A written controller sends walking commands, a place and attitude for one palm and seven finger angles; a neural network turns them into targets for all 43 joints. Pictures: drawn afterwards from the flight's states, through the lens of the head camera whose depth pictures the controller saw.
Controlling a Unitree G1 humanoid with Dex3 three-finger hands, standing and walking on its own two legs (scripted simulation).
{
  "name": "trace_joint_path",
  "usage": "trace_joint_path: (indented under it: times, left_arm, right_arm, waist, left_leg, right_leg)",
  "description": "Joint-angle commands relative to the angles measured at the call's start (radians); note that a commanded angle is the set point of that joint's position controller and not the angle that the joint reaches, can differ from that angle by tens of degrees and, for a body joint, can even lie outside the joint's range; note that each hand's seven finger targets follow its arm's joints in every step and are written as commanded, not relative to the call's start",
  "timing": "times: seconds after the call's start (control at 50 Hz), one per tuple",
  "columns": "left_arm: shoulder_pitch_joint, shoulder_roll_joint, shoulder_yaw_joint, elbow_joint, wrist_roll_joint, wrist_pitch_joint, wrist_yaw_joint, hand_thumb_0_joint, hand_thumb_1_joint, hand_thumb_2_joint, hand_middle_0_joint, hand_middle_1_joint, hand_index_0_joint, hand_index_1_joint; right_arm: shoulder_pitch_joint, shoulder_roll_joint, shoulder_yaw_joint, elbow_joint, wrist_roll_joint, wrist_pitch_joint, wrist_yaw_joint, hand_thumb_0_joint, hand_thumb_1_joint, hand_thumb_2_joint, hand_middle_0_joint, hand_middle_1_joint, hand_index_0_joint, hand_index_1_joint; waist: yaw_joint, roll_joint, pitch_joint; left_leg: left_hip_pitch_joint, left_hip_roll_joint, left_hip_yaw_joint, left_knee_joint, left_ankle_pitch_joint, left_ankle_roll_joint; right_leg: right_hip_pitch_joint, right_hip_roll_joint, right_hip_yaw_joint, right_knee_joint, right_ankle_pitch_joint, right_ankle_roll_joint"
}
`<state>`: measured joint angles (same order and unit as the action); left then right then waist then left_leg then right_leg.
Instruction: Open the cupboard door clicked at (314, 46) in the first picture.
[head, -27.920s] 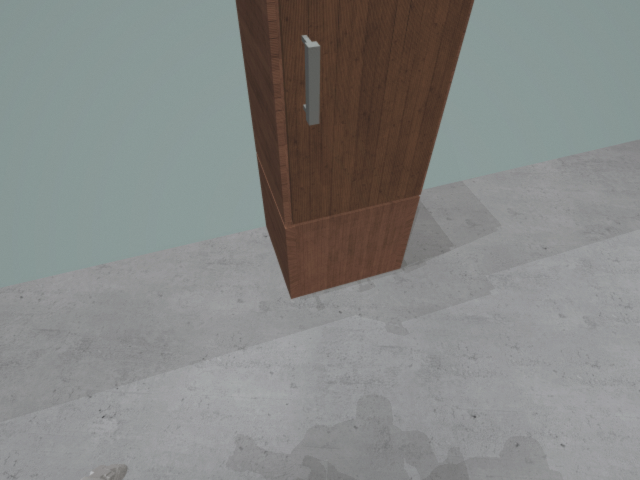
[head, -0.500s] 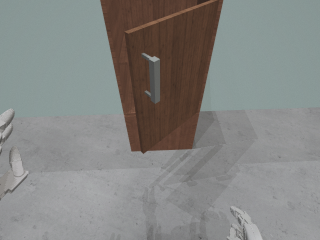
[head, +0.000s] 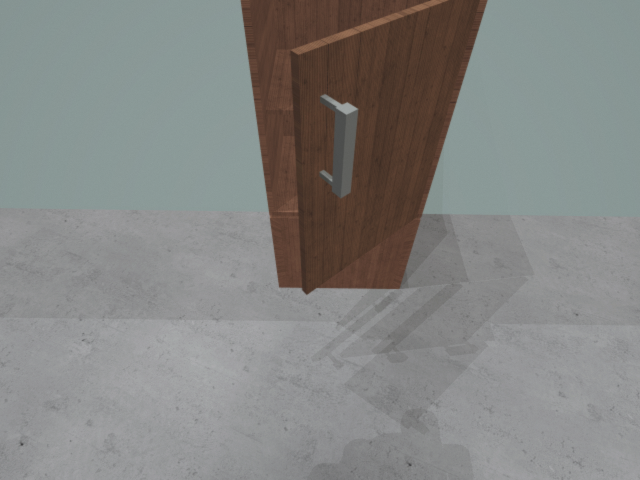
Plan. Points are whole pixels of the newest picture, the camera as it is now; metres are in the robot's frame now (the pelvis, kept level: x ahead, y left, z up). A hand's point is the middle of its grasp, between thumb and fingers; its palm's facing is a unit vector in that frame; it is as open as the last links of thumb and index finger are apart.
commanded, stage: let the arm hang, fingers relaxed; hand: left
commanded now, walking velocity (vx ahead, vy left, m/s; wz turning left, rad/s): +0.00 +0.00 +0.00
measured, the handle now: (334, 147) +0.58 +0.02 +0.09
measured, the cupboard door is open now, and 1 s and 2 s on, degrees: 41 41 41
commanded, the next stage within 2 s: look to check the result in 0.58 s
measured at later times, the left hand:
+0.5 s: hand out of the picture -0.03 +0.15 -0.18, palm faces +0.04 -0.99 -0.15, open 7.3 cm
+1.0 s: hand out of the picture -0.02 +0.15 -0.18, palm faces +0.05 -0.98 -0.17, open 7.4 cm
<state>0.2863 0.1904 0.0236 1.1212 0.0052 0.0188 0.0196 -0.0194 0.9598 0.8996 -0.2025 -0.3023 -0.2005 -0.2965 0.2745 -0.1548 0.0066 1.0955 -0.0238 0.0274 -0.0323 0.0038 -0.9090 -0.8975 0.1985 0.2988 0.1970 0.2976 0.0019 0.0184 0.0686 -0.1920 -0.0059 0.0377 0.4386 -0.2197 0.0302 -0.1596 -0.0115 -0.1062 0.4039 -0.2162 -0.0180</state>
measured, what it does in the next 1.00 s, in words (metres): stands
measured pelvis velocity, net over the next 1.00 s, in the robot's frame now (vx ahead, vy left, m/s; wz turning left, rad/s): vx -0.01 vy -0.01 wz -0.01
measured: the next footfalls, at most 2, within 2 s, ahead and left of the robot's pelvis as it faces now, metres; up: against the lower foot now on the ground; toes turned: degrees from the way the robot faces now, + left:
none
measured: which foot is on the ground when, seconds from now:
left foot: down 0.00-1.00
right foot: down 0.00-1.00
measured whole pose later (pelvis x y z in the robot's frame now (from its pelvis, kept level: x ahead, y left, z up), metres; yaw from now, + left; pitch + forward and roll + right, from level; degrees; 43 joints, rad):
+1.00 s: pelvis -0.01 -0.01 +0.00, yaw -1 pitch -2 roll +0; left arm 0.30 0.10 0.02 1.16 0.01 -0.01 0.03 0.00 0.91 0.90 -0.20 -0.30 -0.20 -0.30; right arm 0.30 -0.11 0.00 1.14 -0.03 0.01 -0.04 0.00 -0.91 -0.90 0.20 0.30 0.20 0.30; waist -0.01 0.02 0.04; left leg -0.19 -0.01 0.05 0.42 -0.20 0.02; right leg -0.19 -0.01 -0.09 0.43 -0.22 -0.03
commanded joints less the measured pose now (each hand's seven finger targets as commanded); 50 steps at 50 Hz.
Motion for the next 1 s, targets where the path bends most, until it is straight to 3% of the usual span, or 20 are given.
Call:
trace_joint_path:
  times: [0.0,0.28,0.54,0.66,0.98]
  left_arm:
    - [0.031,0.061,0.002,-0.006,0.001,-0.028,0.008,0.0,0.9,0.9,-0.2,-0.3,-0.2,-0.3]
    - [0.086,0.015,0.008,0.026,0.006,-0.024,0.019,0.0,0.9,0.9,-0.2,-0.3,-0.2,-0.3]
    - [0.097,-0.008,0.015,0.02,0.005,-0.028,0.021,0.0,0.9,0.9,-0.2,-0.3,-0.2,-0.3]
    - [0.101,-0.004,0.013,0.02,0.004,-0.034,0.022,0.0,0.9,0.9,-0.2,-0.3,-0.2,-0.3]
    - [0.088,0.003,0.009,0.023,0.002,-0.035,0.023,0.0,0.9,0.9,-0.2,-0.3,-0.2,-0.3]
  right_arm:
    - [0.055,-0.095,-0.019,-0.005,0.004,-0.025,-0.006,0.0,-0.9,-0.9,0.2,0.3,0.2,0.3]
    - [0.107,-0.042,-0.019,0.034,-0.001,-0.022,-0.005,0.0,-0.9,-0.9,0.2,0.3,0.2,0.3]
    - [0.132,-0.028,-0.021,0.03,-0.004,-0.024,-0.008,0.0,-0.9,-0.9,0.2,0.3,0.2,0.3]
    - [0.134,-0.026,-0.021,0.028,0.001,-0.025,-0.006,0.0,-0.9,-0.9,0.2,0.3,0.2,0.3]
    - [0.11,-0.026,-0.017,0.043,0.0,-0.025,-0.006,0.0,-0.9,-0.9,0.2,0.3,0.2,0.3]
  waist:
    - [-0.012,-0.039,-0.017]
    - [-0.009,-0.014,0.053]
    - [-0.014,0.026,0.038]
    - [-0.013,-0.026,0.024]
    - [-0.014,-0.016,0.035]
  left_leg:
    - [-0.018,0.109,-0.107,-0.12,0.038,0.015]
    - [-0.087,0.098,-0.107,-0.147,-0.105,0.019]
    - [-0.092,0.095,-0.111,-0.139,-0.093,0.016]
    - [-0.065,0.09,-0.093,-0.11,-0.025,0.013]
    - [-0.039,0.091,-0.085,-0.11,0.008,0.006]
  right_leg:
    - [0.0,-0.097,0.111,-0.085,0.016,-0.026]
    - [-0.073,-0.087,0.117,-0.069,-0.085,-0.021]
    - [-0.076,-0.084,0.117,-0.059,-0.066,-0.024]
    - [-0.07,-0.094,0.123,-0.073,-0.048,-0.026]
    - [-0.068,-0.097,0.126,-0.085,-0.033,-0.025]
